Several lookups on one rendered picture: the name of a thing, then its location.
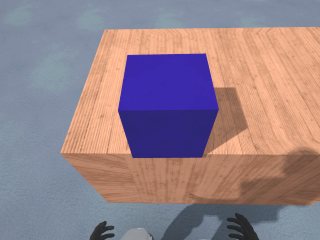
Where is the pedestal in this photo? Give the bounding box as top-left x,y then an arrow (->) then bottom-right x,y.
60,27 -> 320,206

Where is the left robot thigh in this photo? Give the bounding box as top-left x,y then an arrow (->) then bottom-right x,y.
120,228 -> 152,240

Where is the right robot hand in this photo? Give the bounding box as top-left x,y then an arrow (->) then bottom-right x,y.
227,213 -> 259,240

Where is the carton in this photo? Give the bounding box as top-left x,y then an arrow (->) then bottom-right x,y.
118,53 -> 219,158

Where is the left robot hand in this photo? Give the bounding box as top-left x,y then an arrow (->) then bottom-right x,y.
89,221 -> 115,240

